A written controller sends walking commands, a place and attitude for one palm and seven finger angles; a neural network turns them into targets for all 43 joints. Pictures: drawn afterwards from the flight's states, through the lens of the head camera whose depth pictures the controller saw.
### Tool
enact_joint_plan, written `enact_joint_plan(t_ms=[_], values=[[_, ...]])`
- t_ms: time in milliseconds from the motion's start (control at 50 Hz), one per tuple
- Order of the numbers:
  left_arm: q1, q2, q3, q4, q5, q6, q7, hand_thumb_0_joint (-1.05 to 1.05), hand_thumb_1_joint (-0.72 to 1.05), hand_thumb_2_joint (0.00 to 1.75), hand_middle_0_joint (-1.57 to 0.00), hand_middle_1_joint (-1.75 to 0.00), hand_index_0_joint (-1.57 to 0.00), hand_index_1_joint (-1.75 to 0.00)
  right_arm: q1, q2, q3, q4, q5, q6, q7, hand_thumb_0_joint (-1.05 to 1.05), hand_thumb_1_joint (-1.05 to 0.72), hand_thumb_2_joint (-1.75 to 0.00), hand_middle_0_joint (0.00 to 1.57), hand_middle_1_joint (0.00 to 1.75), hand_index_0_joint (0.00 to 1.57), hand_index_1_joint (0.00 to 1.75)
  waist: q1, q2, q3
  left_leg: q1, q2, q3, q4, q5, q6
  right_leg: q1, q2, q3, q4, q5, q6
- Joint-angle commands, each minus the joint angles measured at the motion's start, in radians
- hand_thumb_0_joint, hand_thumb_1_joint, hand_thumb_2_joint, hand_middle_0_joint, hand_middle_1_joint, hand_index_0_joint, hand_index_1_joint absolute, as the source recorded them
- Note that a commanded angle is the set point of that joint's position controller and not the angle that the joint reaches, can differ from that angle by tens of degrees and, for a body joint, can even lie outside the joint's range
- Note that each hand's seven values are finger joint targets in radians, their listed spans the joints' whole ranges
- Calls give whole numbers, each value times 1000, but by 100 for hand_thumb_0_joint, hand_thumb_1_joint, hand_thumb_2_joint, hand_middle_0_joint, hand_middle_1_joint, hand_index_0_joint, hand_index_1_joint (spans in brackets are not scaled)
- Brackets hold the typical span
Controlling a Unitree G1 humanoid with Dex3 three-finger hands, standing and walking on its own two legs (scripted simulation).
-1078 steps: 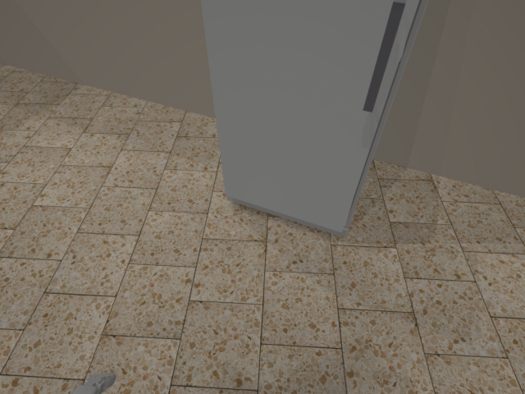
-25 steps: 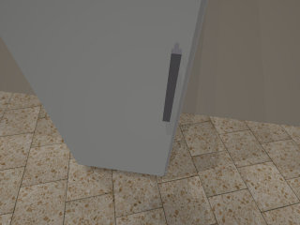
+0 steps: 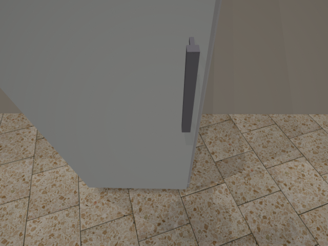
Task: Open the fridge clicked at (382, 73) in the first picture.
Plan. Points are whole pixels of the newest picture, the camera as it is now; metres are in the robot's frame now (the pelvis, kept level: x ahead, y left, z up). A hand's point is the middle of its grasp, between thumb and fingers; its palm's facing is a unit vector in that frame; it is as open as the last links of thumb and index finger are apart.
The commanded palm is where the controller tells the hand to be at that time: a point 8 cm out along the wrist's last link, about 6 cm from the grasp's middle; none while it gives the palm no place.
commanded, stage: shuffle to correct the standing spot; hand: right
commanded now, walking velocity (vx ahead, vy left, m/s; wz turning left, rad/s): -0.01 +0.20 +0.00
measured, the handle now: (188, 91) +0.47 -0.05 +0.12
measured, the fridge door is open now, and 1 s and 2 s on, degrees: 0 0 0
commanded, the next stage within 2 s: come to a stop and stand still in 0.32 s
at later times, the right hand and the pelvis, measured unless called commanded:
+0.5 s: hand out of the picture +0.05 -0.08 -0.16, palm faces +0.03 +0.97 -0.25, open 7.4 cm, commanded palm none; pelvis +0.00 +0.12 +0.00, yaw -1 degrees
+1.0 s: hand out of the picture +0.01 -0.09 -0.16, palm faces +0.05 +0.97 -0.25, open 7.4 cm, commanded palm none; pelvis -0.02 +0.11 +0.00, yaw -1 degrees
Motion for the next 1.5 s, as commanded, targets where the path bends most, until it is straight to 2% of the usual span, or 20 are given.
enact_joint_plan(t_ms=[0, 20, 40, 120, 180, 320, 360, 380, 420, 480, 620, 680, 760, 800, 820, 880, 920, 1020, 1120, 1480], values=[[329, 167, 41, 23, 20, -31, 33, 0, 90, 90, -20, -30, -20, -30, 17, -81, -27, -78, 26, -12, 5, 0, -90, -90, 20, 30, 20, 30, 155, -218, -126, -348, 109, -71, 527, 472, -126, 439, -323, 364, -333, 712, -183], [324, 208, 41, 5, 8, -24, 29, 0, 90, 90, -20, -30, -20, -30, 4, -91, -25, -102, 24, -12, -1, 0, -90, -90, 20, 30, 20, 30, 139, -244, -108, -459, 67, -129, 777, -142, -131, 390, -526, 588, -357, 971, -316], [242, 209, 36, -29, 9, -21, 21, 0, 90, 90, -20, -30, -20, -30, 1, -126, -40, -104, 6, 1, -7, 0, -90, -90, 20, 30, 20, 30, 105, -113, -47, -436, 112, -223, 814, -158, -111, 232, -519, 529, -394, 809, -320], [-7, 168, 23, -101, 16, -45, 11, 0, 90, 90, -20, -30, -20, -30, 8, -71, -47, -103, -7, 33, 30, 0, -90, -90, 20, 30, 20, 30, -15, -146, 75, -383, 165, -181, 731, 49, -138, -55, -334, 266, -477, 470, -164], [-18, 203, 42, -112, 20, -30, -8, 0, 90, 90, -20, -30, -20, -30, 0, -63, -46, -102, 5, 49, 38, 0, -90, -90, 20, 30, 20, 30, -11, -213, 36, -336, 164, -90, 555, 100, -170, -57, -254, 132, -482, 305, -113], [29, 264, 93, -122, 27, 9, -29, 0, 90, 90, -20, -30, -20, -30, -83, -114, -52, -147, 3, 14, 46, 0, -90, -90, 20, 30, 20, 30, 28, -232, -36, -194, 115, 31, 80, 122, -184, 5, -227, 149, -310, 190, -47], [57, 206, 90, -130, 16, 11, -32, 0, 90, 90, -20, -30, -20, -30, -26, -198, -65, -132, 1, -4, 38, 0, -90, -90, 20, 30, 20, 30, 4, -4, -86, -52, 203, -79, -128, 275, -154, -79, -112, 57, -72, 119, 20], [47, 112, 70, -159, 12, 13, -33, 0, 90, 90, -20, -30, -20, -30, -11, -300, -84, -126, -11, -6, 25, 0, -90, -90, 20, 30, 20, 30, -11, 335, -89, 4, 403, -308, -175, 514, -67, -251, 15, -36, 175, -188, 62], [15, 87, 56, -196, 0, 14, -28, 0, 90, 90, -20, -30, -20, -30, -24, -280, -69, -162, -14, 5, 12, 0, -90, -90, 20, 30, 20, 30, -26, 160, -120, -81, 458, -295, -166, 588, 54, -235, -3, 96, 418, -207, 25], [34, 93, 40, -149, -1, 7, -46, 0, 90, 90, -20, -30, -20, -30, -119, -186, -35, -135, 4, -38, -3, 0, -90, -90, 20, 30, 20, 30, 28, 199, -127, -83, 376, -230, -122, 635, 7, -164, -42, 110, 359, -46, 46], [-11, 92, 23, -156, -12, 7, -50, 0, 90, 90, -20, -30, -20, -30, -69, -243, -53, -107, 4, -40, -20, 0, -90, -90, 20, 30, 20, 30, -13, 51, -77, -33, 469, -329, -78, 773, 64, -32, 21, 73, -102, 17, 60], [62, 105, 24, -136, -10, 3, -44, 0, 90, 90, -20, -30, -20, -30, -131, -229, -53, -115, 19, -25, -19, 0, -90, -90, 20, 30, 20, 30, 26, 45, -93, -162, 389, -262, -24, 603, -12, 193, 2, 82, -325, 249, 34], [-1, 162, 28, -161, 3, 4, -38, 0, 90, 90, -20, -30, -20, -30, -169, -139, -27, -120, 11, 12, -19, 0, -90, -90, 20, 30, 20, 30, 20, -272, -22, -234, 172, -61, 233, -79, -144, 108, -219, 294, -477, 463, -152], [-32, 153, 22, -180, 5, -2, -33, 0, 90, 90, -20, -30, -20, -30, -145, -121, -20, -106, 6, 18, -14, 0, -90, -90, 20, 30, 20, 30, 4, -168, -3, -243, 180, -96, 319, -84, -136, 68, -222, 312, -496, 384, -180], [-72, 267, 31, -251, 6, -4, -48, 0, 90, 90, -20, -30, -20, -30, -41, -254, 1, -119, -11, -21, -16, 0, -90, -90, 20, 30, 20, 30, -12, -235, -12, -242, 147, -66, 191, -30, -118, 183, -131, 248, -423, 462, -108], [-19, 154, 34, -266, 2, -24, -54, 0, 90, 90, -20, -30, -20, -30, -43, -177, -9, -133, 6, -50, -29, 0, -90, -90, 20, 30, 20, 30, 9, -43, -287, -108, 213, -138, -13, 351, -101, 245, -85, 192, -147, 617, -59], [15, 120, 26, -280, 1, -25, -58, 0, 90, 90, -20, -30, -20, -30, -71, -203, -5, -174, 0, -59, -30, 0, -90, -90, 20, 30, 20, 30, 36, 108, -192, -91, 329, -267, -17, 598, -44, 84, -7, 138, -158, 303, -16], [23, 203, 42, -272, 8, -21, -56, 0, 90, 90, -20, -30, -20, -30, -85, -200, 1, -208, 1, -19, -30, 0, -90, -90, 20, 30, 20, 30, 29, -45, -24, -234, 170, -102, 58, 158, -114, 71, -111, 243, -330, 353, -63], [-3, 239, 45, -270, 6, -14, -61, 0, 90, 90, -20, -30, -20, -30, -52, -217, 0, -196, -3, -11, -19, 0, -90, -90, 20, 30, 20, 30, 6, -116, 71, -181, 163, -94, 37, 92, -117, -99, -124, 287, -503, -133, -54], [74, 269, 68, -144, 2, 10, -59, 0, 90, 90, -20, -30, -20, -30, -64, -306, -32, -136, -3, -19, 0, 0, -90, -90, 20, 30, 20, 30, 62, 66, 3, -429, 265, -266, -244, -191, -39, 152, 13, 125, -229, -44, 4]])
